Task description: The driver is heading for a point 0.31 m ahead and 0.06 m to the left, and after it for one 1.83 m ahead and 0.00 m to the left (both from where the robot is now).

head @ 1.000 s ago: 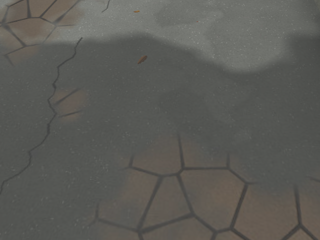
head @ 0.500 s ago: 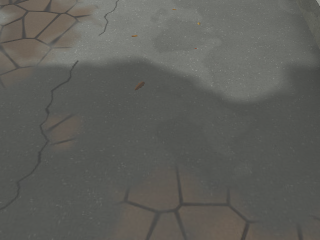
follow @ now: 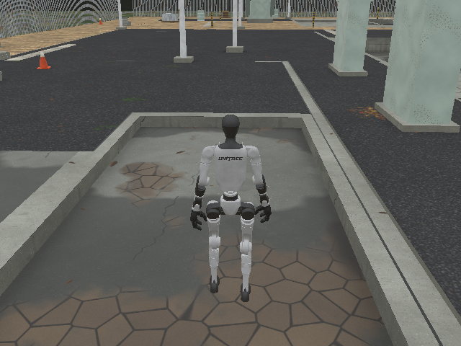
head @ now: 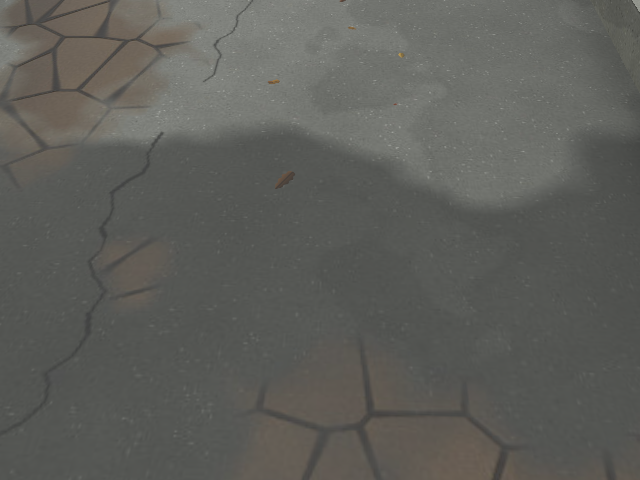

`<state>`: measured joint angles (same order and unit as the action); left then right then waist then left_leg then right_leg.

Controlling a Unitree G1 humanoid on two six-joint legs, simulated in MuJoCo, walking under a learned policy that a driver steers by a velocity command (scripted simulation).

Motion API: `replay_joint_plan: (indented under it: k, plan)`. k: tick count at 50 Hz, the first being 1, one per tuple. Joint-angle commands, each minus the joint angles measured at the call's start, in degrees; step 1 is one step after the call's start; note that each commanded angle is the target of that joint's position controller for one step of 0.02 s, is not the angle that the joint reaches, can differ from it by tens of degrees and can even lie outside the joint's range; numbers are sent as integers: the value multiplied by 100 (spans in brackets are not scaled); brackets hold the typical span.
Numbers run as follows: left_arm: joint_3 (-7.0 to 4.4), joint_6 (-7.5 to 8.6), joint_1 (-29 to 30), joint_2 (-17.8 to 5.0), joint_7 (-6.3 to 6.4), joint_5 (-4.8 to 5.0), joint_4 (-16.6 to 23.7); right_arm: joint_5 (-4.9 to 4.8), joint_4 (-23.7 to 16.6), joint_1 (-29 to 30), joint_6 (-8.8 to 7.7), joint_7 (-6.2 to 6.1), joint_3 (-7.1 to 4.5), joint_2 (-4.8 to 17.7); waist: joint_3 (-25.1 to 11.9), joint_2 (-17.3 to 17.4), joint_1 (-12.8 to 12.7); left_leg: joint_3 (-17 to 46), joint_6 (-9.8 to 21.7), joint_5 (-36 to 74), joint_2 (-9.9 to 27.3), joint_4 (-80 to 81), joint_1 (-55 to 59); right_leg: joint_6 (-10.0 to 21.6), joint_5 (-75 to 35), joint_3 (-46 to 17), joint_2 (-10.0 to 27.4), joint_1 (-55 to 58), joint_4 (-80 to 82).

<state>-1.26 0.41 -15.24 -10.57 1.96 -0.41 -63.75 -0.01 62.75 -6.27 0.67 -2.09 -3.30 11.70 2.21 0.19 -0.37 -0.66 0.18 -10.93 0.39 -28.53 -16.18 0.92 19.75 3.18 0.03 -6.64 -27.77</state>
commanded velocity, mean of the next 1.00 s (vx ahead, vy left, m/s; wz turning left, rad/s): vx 0.28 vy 0.00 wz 0.00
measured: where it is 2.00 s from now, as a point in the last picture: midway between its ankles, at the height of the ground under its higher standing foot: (329, 397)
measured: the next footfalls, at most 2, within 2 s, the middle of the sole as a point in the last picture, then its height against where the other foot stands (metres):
right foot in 1.04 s outside the picture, level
left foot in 1.54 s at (279, 371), level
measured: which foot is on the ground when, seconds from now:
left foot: down 0.00-1.00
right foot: down 0.00-0.54, up 0.56-1.00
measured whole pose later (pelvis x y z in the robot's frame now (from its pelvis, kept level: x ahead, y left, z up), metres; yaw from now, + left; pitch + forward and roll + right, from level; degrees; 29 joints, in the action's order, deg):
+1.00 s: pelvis +0.28 +0.04 -0.01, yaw +0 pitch +2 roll +1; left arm -2.6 5.1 2.5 -12.4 -2.6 1.6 -49.7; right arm -0.6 63.0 -25.7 -4.5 -1.0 -2.4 12.3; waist 1.5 -1.4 4.7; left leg -4.1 0.2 -22.3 -0.7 -10.6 9.6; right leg 4.0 0.1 2.6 3.1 -35.2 -31.4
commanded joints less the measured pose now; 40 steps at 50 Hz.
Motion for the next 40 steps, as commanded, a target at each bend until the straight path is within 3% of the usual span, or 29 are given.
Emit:
replay_joint_plan:
  k: [1,11,12,13,14,16,17,18,20,21,23,25,26,27,28,29,30,31,33,36,40]
  plan:
    - [-75,43,-340,-534,17,-2,79,2,-146,33,-39,-23,-73,573,5,-15,23,261,218,812,242,321,716,87,-415,-294,296,-916,769]
    - [-52,68,-552,-460,15,3,62,-1,-17,-142,-47,-40,-28,553,47,-39,31,265,198,696,231,376,655,110,-365,-294,288,-931,846]
    - [-55,61,-690,-445,21,13,5,-1,39,-238,-42,-42,-11,498,-65,-91,17,161,196,101,135,326,677,153,231,-298,275,-885,936]
    - [-101,45,-747,-571,35,51,0,-24,48,-247,-38,-47,-23,523,52,-217,-9,-16,188,-711,-35,113,480,273,1013,-423,319,-946,1045]
    - [-171,35,-734,-781,55,90,63,-49,20,-212,-56,-48,-44,560,221,-453,-56,-234,186,-1495,-218,-251,68,485,1872,-756,522,-957,1227]
    - [-310,105,-876,-1156,73,155,147,-81,-229,217,-195,16,-35,513,677,-966,-236,-369,238,-1392,-149,-1391,-1036,1076,2863,-2122,1600,-735,1942]
    - [-350,174,-865,-1202,77,150,179,-112,-311,339,-280,68,-32,495,883,-971,-258,-175,302,-1329,123,-1882,-1554,1295,2664,-2546,2007,-577,2092]
    - [-340,249,-922,-1085,67,113,188,-146,-366,422,-348,113,-53,533,985,-866,-284,-3,341,-1579,311,-2316,-2127,1376,2205,-2686,2158,-206,2090]
    - [-323,341,-901,-934,19,151,246,-216,-417,396,-476,192,-63,527,940,-642,-217,122,391,-1637,548,-2150,-2602,1210,1327,-2316,2001,412,1873]
    - [-326,352,-865,-932,-6,180,283,-226,-460,480,-538,222,-62,511,857,-570,-222,15,386,-1511,534,-1666,-2327,1079,943,-1975,1817,408,1803]
    - [-350,325,-740,-1056,-57,190,338,-213,-390,279,-593,278,-49,383,625,-620,-59,-439,317,-1030,235,-859,-1044,932,488,-1323,1424,-214,1573]
    - [-356,298,-667,-1120,-89,191,391,-214,2,-728,-556,286,-154,500,259,-576,366,-841,238,-236,-267,-396,776,799,-117,-909,1092,-1130,935]
    - [-327,327,-548,-1086,-91,186,429,-214,166,-1372,-531,258,-255,686,-8,-430,704,-673,327,-224,-248,-263,1548,640,-966,-640,910,-1438,165]
    - [-232,363,-271,-776,-109,138,617,-158,264,-2161,-547,201,-392,1196,-292,745,1023,1082,759,-796,939,528,2277,221,-1041,7,390,-2209,-1981]
    - [-126,488,-342,-269,-79,165,866,-69,299,-2656,-619,261,-381,1569,-826,1995,908,4029,1616,-1404,2202,1758,3000,26,1164,-182,-380,-3472,-3803]
    - [-198,584,-180,-539,-101,324,910,-30,251,-2197,-724,287,-227,1216,-544,1227,668,4276,1694,-1953,2369,1818,2653,174,1100,-906,-11,-3959,-4765]
    - [-218,638,5,-672,-152,386,989,-62,62,-1660,-781,308,-129,932,-116,828,492,3498,1475,-1869,2199,1736,2247,363,529,-899,295,-4272,-4928]
    - [-252,652,57,-738,-156,345,956,-47,-75,-1245,-797,350,-42,746,83,456,329,2692,1250,-1393,1898,1791,1824,443,-73,-781,558,-4131,-4725]
    - [-347,589,19,-812,-145,229,915,11,-180,-979,-772,373,47,585,190,410,101,1621,975,-372,1428,1957,1211,440,-721,-676,821,-3571,-4033]
    - [-363,455,202,-665,-179,186,969,29,-85,-1428,-732,269,64,686,223,360,80,958,1018,853,1234,2097,1158,234,-1106,-446,824,-3524,-3420]
    - [-300,441,1218,-509,-217,151,1362,36,-154,-1616,-671,136,50,822,362,272,238,556,1038,1325,1161,2250,1187,20,-1924,-325,737,-3707,-1941]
